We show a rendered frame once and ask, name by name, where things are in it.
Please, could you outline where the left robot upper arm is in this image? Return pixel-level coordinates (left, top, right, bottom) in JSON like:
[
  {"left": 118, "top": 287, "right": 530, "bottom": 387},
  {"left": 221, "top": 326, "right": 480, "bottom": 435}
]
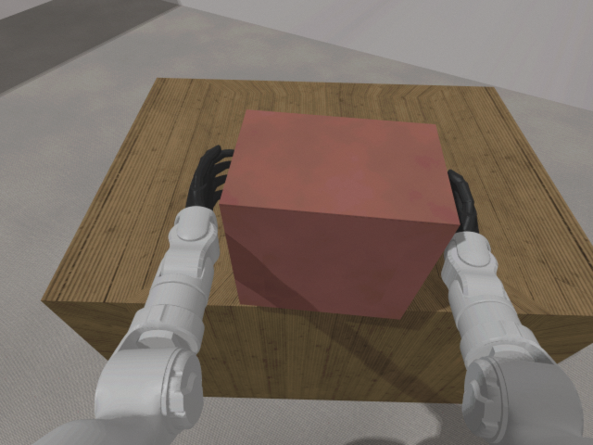
[{"left": 32, "top": 347, "right": 204, "bottom": 445}]

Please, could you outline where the right robot upper arm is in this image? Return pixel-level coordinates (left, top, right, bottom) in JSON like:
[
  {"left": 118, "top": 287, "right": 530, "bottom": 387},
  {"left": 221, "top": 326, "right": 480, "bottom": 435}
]
[{"left": 461, "top": 356, "right": 593, "bottom": 445}]

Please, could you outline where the right robot forearm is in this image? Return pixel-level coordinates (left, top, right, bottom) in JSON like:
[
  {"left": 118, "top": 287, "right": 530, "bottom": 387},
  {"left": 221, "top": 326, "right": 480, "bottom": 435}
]
[{"left": 441, "top": 232, "right": 584, "bottom": 436}]

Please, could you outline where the robot right hand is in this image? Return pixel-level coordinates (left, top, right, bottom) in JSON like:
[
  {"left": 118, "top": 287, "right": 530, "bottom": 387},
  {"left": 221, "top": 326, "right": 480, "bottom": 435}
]
[{"left": 448, "top": 170, "right": 479, "bottom": 234}]

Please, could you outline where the left robot forearm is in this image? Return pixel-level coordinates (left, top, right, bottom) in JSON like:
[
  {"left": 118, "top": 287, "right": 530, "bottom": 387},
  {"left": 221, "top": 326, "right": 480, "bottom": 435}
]
[{"left": 95, "top": 206, "right": 220, "bottom": 415}]

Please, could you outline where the robot left hand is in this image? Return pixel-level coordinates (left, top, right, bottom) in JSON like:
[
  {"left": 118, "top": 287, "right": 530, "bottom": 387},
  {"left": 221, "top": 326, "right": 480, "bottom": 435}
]
[{"left": 185, "top": 145, "right": 234, "bottom": 210}]

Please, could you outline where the pedestal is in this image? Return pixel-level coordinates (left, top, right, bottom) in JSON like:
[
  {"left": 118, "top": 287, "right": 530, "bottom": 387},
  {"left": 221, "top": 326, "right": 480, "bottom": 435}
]
[{"left": 41, "top": 78, "right": 593, "bottom": 404}]

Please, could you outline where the carton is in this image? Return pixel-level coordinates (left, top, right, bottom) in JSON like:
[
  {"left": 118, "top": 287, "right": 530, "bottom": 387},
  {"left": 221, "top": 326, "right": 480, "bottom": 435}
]
[{"left": 219, "top": 109, "right": 461, "bottom": 320}]

